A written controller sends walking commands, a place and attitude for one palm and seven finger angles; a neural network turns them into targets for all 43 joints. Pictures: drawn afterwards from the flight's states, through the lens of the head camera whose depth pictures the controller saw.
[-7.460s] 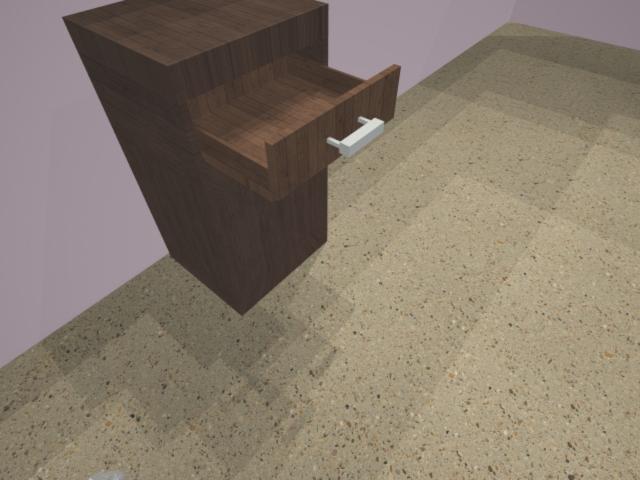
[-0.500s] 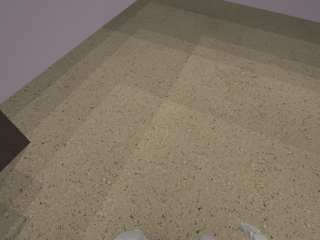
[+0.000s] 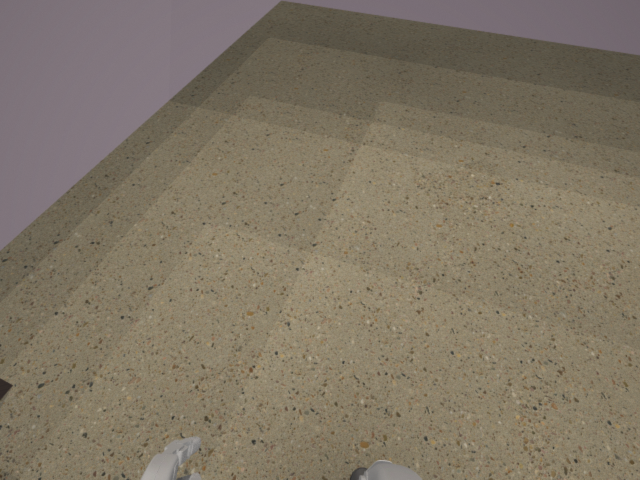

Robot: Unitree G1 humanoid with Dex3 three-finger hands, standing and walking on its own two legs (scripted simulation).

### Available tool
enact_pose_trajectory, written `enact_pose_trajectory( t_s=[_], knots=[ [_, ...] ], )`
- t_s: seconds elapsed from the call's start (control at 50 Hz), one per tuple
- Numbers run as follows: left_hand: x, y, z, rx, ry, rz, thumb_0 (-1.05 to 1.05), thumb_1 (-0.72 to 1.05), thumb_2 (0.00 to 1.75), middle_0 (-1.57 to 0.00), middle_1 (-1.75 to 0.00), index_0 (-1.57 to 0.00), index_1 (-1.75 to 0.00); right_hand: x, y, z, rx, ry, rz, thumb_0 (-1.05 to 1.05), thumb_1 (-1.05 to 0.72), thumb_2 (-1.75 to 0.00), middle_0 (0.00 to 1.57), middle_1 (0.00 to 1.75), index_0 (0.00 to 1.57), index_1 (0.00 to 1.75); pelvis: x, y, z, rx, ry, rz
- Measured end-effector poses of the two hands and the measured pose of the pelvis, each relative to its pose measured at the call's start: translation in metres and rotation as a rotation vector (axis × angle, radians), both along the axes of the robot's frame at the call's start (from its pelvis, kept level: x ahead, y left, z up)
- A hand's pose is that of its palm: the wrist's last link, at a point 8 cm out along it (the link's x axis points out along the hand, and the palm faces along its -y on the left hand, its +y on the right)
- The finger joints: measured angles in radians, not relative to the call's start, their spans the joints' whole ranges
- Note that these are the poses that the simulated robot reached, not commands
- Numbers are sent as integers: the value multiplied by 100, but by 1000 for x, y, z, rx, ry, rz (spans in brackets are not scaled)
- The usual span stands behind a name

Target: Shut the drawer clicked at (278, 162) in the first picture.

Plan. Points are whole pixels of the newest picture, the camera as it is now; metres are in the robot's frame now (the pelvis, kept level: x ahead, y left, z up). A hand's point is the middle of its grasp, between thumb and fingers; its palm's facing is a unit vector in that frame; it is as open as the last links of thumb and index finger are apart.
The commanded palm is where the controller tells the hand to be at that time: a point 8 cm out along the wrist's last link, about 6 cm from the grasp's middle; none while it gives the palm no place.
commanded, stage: walk to a spot facing it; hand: left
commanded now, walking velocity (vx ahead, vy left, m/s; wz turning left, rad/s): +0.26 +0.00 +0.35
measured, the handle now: out of the picture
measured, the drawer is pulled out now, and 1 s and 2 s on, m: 0.25 0.25 0.25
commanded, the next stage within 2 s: turn to face it in 0.08 s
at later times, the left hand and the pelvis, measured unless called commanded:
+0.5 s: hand out of the picture +0.10 +0.20 -0.19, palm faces +0.32 -0.93 -0.19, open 7.4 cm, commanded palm none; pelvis +0.16 +0.03 -0.01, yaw +14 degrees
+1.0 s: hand (145, 441) +0.21 +0.25 -0.14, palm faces +0.49 -0.82 -0.29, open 7.4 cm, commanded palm none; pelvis +0.20 +0.00 +0.00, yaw +29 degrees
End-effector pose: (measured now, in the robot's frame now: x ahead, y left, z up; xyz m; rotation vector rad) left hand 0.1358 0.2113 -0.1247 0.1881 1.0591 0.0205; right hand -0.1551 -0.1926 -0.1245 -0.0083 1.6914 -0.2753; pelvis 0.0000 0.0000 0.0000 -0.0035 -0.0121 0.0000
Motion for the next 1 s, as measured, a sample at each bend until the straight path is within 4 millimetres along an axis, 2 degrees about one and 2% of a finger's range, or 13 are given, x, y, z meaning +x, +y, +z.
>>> enact_pose_trajectory(
  t_s=[0.04,0.1,0.16,0.26,0.32,0.4,0.46,0.5,0.54,0.6,0.76,0.88,1.0],
  knots=[
    [19,-8,-2,7,-33,14,0,90,90,-20,-30,-20,-30,14,-7,-4,20,42,-4,1,-91,-90,20,30,20,30,21,-10,-5,1,-9,10],
    [22,-11,1,8,-20,75,0,90,90,-20,-30,-20,-30,60,-23,-5,21,13,31,1,-91,-90,20,30,20,30,45,-18,0,-4,-20,41],
    [8,-10,4,23,44,152,0,91,90,-20,-30,-20,-30,130,-40,-7,9,-87,95,1,-91,-90,20,30,20,30,67,-22,9,-4,-16,68],
    [-17,9,8,70,147,249,-2,95,90,-20,-30,-20,-30,259,-54,-5,-12,-296,209,1,-91,-90,19,29,20,30,99,-21,16,-2,-6,110],
    [-32,14,4,60,216,293,-1,94,90,-20,-30,-20,-30,333,-49,1,-18,-408,285,1,-92,-90,19,29,20,30,115,-14,16,-5,-9,138],
    [-47,21,-7,26,279,370,0,92,90,-20,-30,-20,-30,420,-29,10,-25,-518,408,1,-92,-90,19,29,20,30,137,1,11,-13,-17,182],
    [-54,30,-22,-4,317,427,0,91,90,-20,-30,-20,-30,476,-7,15,-42,-588,498,1,-92,-90,19,29,20,30,154,17,1,-14,-20,216],
    [-56,39,-34,-20,339,459,0,91,90,-20,-30,-20,-30,505,7,14,-59,-642,545,1,-91,-90,19,29,20,30,162,28,-9,-20,-17,237],
    [-51,49,-36,-16,340,479,0,91,90,-20,-30,-20,-30,521,19,18,-63,-668,574,1,-91,-90,19,29,20,30,165,34,-10,-19,-19,249],
    [-32,65,-29,-5,292,497,1,91,90,-20,-30,-20,-30,530,31,25,-63,-671,595,1,-91,-90,19,29,20,30,169,40,-3,-25,-15,273],
    [16,93,1,45,131,533,0,91,90,-20,-30,-20,-30,523,46,23,-2,-590,623,1,-91,-90,20,30,20,30,181,41,11,-38,12,364],
    [36,93,15,89,74,561,0,91,90,-20,-30,-20,-30,509,31,10,26,-499,621,1,-91,-90,20,30,21,30,189,28,12,-39,28,435],
    [38,70,22,132,24,609,0,90,90,-20,-30,-20,-30,505,-2,-11,42,-407,635,1,-91,-90,20,30,21,30,198,3,4,-14,40,513]
  ],
)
